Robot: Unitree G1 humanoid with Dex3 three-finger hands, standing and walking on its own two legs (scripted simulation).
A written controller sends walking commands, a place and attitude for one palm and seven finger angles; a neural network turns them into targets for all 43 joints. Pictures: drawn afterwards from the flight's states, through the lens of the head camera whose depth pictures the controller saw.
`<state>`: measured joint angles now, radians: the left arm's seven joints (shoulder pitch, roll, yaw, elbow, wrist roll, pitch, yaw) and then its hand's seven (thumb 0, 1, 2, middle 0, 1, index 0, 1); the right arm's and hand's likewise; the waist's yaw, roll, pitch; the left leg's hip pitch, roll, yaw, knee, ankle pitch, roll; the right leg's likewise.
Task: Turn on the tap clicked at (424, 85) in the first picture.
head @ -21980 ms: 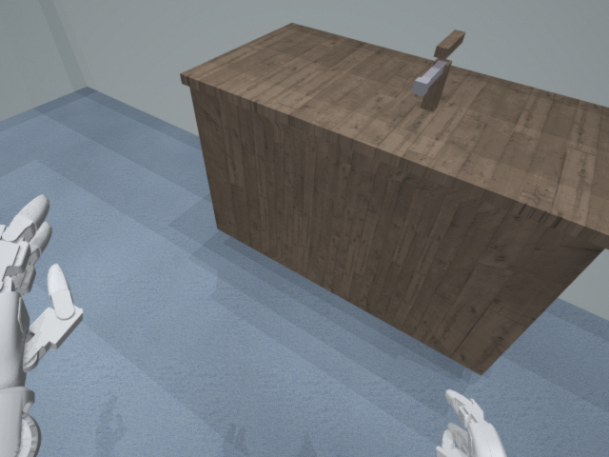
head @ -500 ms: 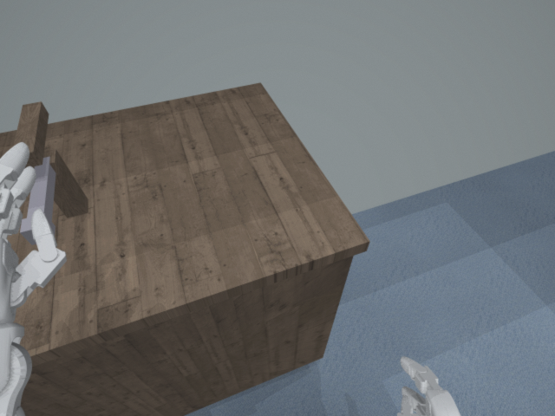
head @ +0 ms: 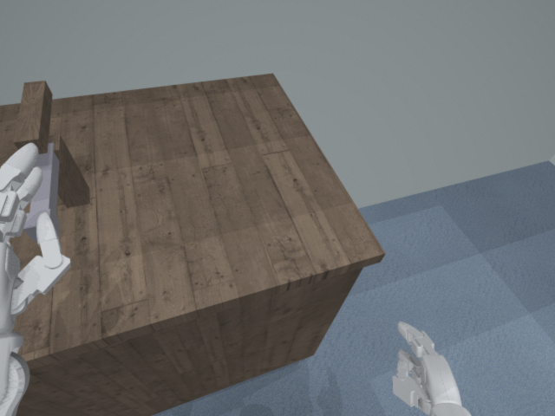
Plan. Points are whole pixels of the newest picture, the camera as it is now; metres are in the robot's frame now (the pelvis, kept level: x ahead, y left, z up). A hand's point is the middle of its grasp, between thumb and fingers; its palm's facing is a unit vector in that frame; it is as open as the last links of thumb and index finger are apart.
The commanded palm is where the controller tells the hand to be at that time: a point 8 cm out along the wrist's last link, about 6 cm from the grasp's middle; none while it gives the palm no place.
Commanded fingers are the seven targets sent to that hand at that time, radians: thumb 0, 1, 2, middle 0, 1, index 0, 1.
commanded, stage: come to a stop and stand still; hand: left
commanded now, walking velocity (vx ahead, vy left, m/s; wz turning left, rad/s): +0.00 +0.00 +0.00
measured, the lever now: (42, 225) +0.29 +0.33 +0.11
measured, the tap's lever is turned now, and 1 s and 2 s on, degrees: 0 0 0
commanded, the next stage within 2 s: look again from close up in 0.10 s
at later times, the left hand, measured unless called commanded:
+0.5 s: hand (59, 274) +0.21 +0.25 +0.16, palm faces +0.40 -0.85 -0.35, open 7.4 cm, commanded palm +0.15 +0.28 +0.18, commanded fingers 0.00 0.90 0.90 -0.20 -0.30 -0.20 -0.30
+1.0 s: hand (67, 297) +0.19 +0.23 +0.16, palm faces +0.48 -0.82 -0.31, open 7.4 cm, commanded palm +0.14 +0.27 +0.18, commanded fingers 0.00 0.90 0.90 -0.20 -0.30 -0.20 -0.30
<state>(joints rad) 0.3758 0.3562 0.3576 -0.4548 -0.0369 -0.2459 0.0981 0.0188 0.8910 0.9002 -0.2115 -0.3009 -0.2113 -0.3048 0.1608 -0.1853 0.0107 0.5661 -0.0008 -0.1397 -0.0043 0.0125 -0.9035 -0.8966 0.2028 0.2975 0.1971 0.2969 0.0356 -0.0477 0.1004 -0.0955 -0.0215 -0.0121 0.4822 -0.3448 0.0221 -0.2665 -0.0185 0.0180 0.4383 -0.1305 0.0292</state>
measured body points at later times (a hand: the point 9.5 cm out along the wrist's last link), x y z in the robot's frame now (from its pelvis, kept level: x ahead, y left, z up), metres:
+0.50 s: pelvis -0.01 +0.00 +0.00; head +0.01 +0.02 +0.45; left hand +0.18 +0.29 +0.18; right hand +0.16 -0.23 -0.07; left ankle -0.05 +0.10 -0.74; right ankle +0.07 -0.14 -0.74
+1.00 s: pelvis -0.02 -0.04 -0.01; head -0.02 -0.04 +0.44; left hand +0.16 +0.27 +0.18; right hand +0.19 -0.25 -0.09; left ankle -0.05 +0.10 -0.74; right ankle +0.07 -0.14 -0.74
